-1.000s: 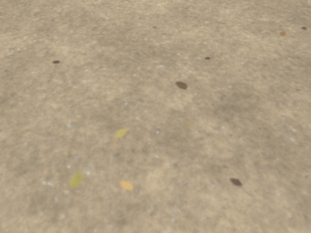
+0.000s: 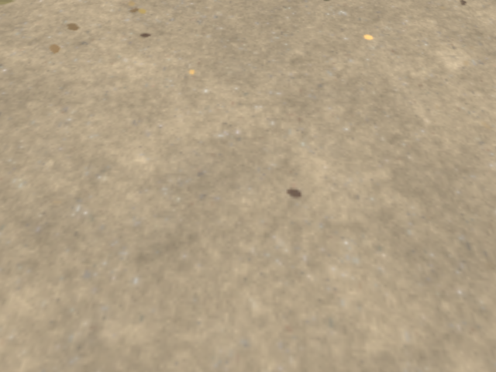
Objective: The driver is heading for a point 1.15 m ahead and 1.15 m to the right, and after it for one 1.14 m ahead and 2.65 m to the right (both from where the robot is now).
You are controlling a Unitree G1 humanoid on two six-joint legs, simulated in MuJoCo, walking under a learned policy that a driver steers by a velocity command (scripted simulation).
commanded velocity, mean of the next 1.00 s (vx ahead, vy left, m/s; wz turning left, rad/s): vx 0.39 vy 0.00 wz -0.91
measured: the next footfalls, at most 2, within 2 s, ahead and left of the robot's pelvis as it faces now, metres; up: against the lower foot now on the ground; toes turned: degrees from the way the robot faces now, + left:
left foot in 0.26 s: +0.42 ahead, +0.08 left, +0.00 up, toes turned -21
right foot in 0.70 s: +0.22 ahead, -0.06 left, +0.00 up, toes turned -42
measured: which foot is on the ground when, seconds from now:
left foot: up 0.00-0.24, down 0.26-0.68, up 0.70-1.00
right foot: down 0.00-0.26, up 0.28-0.68, down 0.70-1.00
